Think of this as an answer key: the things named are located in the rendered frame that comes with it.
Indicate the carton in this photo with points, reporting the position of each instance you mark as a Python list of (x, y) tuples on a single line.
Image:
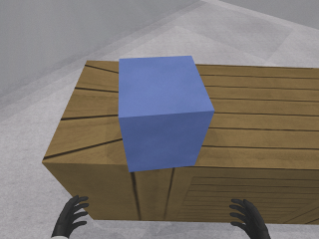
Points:
[(164, 112)]

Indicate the pedestal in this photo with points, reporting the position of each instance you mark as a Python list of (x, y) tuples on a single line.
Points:
[(262, 145)]

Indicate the robot right hand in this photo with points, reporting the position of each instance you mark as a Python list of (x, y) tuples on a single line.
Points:
[(254, 225)]

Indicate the robot left hand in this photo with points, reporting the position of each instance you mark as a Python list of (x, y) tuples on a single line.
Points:
[(64, 225)]

